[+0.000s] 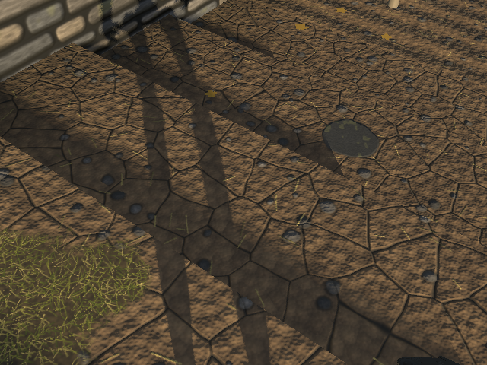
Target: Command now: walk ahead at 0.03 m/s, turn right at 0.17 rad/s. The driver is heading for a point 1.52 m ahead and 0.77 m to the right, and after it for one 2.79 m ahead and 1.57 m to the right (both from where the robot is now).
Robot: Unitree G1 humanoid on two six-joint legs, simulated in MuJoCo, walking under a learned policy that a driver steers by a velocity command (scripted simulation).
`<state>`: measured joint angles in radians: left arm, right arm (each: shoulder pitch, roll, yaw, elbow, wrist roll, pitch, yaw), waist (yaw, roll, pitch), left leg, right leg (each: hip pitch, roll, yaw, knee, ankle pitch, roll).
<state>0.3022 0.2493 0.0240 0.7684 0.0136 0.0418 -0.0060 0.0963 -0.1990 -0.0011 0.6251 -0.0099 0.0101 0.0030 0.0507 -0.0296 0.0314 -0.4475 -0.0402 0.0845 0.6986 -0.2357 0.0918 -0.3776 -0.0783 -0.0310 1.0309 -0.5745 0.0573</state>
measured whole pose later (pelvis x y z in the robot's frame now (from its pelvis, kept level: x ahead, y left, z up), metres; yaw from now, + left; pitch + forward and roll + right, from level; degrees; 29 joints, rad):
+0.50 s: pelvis +0.01 -0.08 +0.04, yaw -23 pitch +1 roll +2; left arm 0.31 0.31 0.10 0.73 0.04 -0.09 -0.07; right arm 0.15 -0.30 -0.11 0.63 -0.05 -0.06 -0.05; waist -0.02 -0.02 0.00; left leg -0.55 0.00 -0.04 1.02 -0.37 -0.05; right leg -0.16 0.05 0.09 0.36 -0.22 -0.07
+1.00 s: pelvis +0.07 -0.07 +0.04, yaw -45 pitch +3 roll +0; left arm 0.18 0.32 0.04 0.66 0.06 -0.02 -0.06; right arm 0.22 -0.29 -0.06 0.69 -0.01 -0.08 0.02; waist -0.04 -0.02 -0.01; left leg -0.18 -0.04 0.04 0.31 -0.18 0.06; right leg -0.46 -0.01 0.03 0.97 -0.41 0.12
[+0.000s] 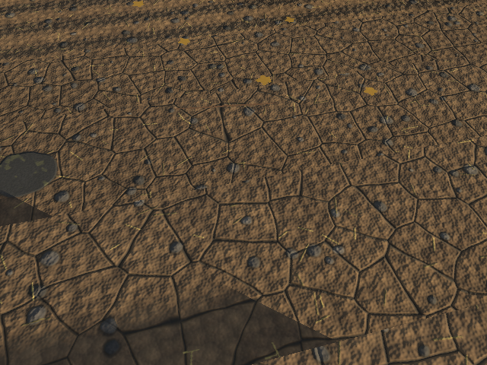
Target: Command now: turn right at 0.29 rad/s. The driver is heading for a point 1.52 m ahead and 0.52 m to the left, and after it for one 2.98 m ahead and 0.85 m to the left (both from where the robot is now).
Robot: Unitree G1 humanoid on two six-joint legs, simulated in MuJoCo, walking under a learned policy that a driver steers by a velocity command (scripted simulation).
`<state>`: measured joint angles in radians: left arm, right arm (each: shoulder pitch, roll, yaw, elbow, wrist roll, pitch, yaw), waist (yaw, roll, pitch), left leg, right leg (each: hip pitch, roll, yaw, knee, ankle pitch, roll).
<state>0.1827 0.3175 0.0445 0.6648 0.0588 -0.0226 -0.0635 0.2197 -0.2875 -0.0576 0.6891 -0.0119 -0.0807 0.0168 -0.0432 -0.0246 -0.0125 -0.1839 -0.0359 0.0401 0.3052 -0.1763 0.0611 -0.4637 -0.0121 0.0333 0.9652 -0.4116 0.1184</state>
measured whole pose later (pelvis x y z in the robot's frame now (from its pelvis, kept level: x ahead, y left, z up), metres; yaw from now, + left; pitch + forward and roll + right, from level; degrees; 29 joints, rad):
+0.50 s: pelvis +0.00 -0.02 -0.02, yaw -2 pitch +0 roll +0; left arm 0.16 0.30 0.03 0.66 0.00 -0.04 -0.08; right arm 0.16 -0.30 -0.05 0.69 -0.01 -0.06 0.08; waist -0.01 0.00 0.04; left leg -0.22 0.00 0.07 0.55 -0.33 0.02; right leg -0.24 -0.02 0.00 0.56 -0.32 0.01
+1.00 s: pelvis +0.01 -0.01 -0.02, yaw -1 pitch -1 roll +0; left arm 0.17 0.33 0.02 0.75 0.00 -0.03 -0.06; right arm 0.17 -0.33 -0.06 0.73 -0.01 -0.06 0.08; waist 0.00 0.00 0.06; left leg -0.19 0.00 0.06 0.54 -0.34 0.03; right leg -0.20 -0.02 0.00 0.53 -0.32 0.02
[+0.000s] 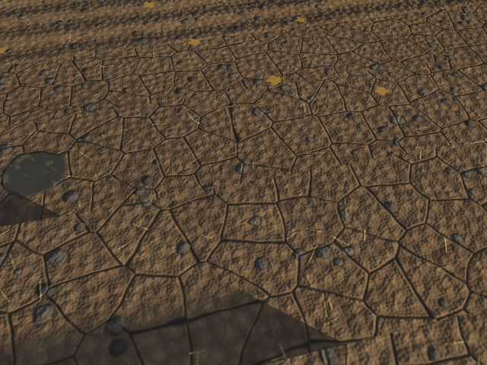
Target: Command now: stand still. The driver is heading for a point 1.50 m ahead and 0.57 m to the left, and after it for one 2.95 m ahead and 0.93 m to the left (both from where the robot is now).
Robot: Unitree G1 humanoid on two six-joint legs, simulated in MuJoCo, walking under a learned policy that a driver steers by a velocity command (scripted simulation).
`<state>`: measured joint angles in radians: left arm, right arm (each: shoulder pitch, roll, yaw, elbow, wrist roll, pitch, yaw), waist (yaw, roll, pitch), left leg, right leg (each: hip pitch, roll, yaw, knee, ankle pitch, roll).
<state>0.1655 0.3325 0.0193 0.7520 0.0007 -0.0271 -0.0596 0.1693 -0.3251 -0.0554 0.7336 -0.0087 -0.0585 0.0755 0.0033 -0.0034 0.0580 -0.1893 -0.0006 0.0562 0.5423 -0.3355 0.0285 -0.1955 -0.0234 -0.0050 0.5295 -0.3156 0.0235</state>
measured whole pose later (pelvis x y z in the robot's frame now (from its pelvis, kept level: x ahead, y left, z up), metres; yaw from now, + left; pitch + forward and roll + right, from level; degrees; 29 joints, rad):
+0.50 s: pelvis +0.08 -0.05 +0.00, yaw +1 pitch -1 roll +0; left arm 0.12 0.30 0.01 0.83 0.03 -0.03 -0.05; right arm 0.47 -0.29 -0.03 0.92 0.00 -0.04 0.03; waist -0.07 0.02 0.05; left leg -0.04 0.05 0.02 0.50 -0.42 0.01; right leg -0.31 -0.01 -0.06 0.54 -0.26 -0.05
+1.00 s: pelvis +0.35 -0.01 -0.05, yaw +23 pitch -2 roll -1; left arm 0.30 0.26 0.04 0.93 0.04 -0.06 0.01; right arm 0.21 -0.33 -0.08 0.82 0.00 -0.01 0.04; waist -0.07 0.00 0.05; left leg -0.42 -0.07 0.12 0.91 -0.53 0.17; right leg -0.22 -0.09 -0.14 1.36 -0.40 -0.01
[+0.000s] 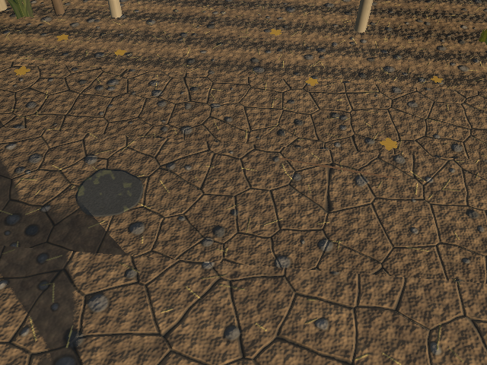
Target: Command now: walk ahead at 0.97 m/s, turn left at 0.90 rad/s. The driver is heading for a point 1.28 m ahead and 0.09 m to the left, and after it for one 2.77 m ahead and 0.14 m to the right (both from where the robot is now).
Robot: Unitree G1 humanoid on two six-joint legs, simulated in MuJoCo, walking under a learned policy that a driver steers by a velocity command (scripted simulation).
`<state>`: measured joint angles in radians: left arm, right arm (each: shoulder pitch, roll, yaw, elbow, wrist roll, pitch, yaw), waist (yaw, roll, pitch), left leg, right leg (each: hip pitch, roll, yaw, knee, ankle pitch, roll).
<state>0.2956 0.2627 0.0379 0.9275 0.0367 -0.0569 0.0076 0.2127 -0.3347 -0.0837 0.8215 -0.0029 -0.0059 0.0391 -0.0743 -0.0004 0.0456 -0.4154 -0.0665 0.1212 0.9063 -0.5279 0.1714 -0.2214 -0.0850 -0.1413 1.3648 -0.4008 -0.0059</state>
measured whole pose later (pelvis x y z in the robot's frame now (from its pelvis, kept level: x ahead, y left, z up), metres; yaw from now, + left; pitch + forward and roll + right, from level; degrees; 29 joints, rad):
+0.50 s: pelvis +0.39 +0.00 -0.12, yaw +22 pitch +0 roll -4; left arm 0.44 0.24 0.06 1.00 0.05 -0.11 0.00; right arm 0.17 -0.28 -0.04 0.81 -0.05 -0.03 -0.01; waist 0.01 0.07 0.00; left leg -0.69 -0.03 -0.11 1.56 -0.37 0.12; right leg -0.19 0.06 -0.07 0.56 -0.38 -0.01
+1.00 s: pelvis +0.78 +0.21 -0.12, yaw +15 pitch +0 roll +2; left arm 0.18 0.30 0.08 0.83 0.03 -0.02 -0.06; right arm 0.41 -0.28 -0.06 0.99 0.00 -0.14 -0.02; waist -0.02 -0.03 0.06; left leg 0.05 -0.06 0.24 0.36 -0.41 0.06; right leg -0.68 -0.10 -0.05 0.83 0.21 -0.12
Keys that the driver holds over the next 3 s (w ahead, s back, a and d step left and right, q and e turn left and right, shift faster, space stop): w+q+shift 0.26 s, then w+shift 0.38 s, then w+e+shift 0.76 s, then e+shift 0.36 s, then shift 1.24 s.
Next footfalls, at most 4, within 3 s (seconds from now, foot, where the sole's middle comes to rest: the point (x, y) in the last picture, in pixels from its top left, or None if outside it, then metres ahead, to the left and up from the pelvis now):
0.34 right None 0.43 -0.11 -0.88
0.70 left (152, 327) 0.68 0.24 -0.88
1.20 right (162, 247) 1.07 0.25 -1.03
1.50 left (119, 171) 1.49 0.45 -1.03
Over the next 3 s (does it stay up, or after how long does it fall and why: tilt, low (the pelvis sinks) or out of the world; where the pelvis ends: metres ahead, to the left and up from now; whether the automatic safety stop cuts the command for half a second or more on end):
stays up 1.47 0.32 -0.26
